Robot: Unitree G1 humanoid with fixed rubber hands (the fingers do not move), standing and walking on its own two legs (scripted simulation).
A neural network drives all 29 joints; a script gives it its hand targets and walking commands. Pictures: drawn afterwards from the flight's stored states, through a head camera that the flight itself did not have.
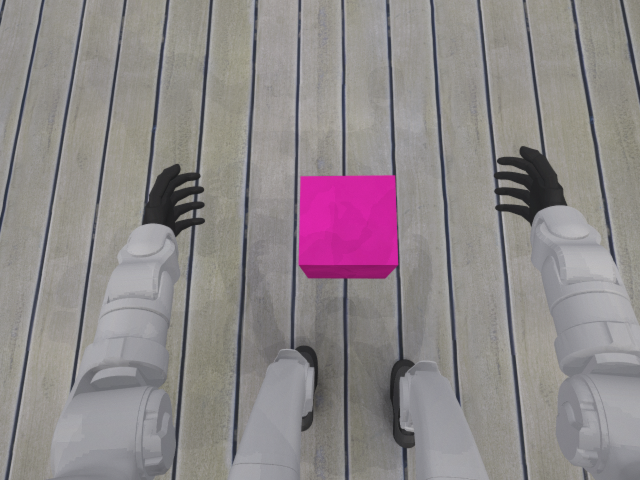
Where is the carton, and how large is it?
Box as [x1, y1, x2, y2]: [299, 175, 397, 278]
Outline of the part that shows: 394,175 301,176 299,265 308,277 384,278 397,265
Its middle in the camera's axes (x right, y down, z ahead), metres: +0.06 -0.01 +0.97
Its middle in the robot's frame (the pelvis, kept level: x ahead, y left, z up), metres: +0.51 +0.02 -0.56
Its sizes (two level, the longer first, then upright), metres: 0.210 0.200 0.250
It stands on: the floor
